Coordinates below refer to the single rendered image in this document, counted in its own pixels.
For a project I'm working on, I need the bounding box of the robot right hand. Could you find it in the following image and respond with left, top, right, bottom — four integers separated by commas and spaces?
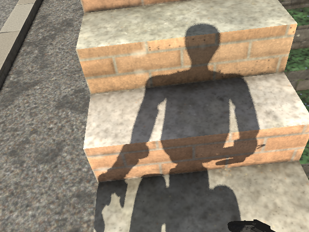
227, 219, 275, 232

